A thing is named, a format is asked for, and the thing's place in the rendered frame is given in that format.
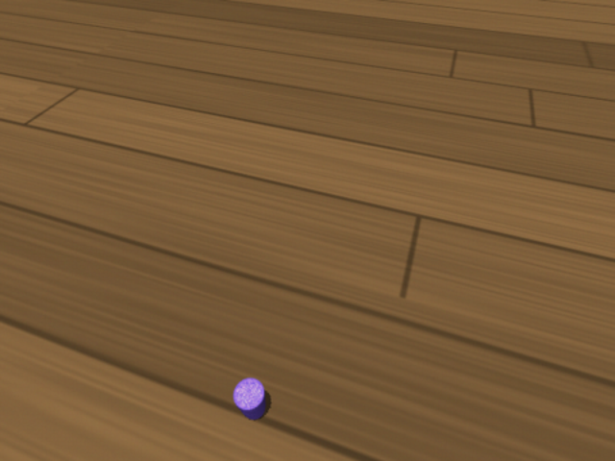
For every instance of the cup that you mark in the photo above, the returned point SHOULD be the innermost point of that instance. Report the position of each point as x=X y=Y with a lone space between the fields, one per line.
x=249 y=397

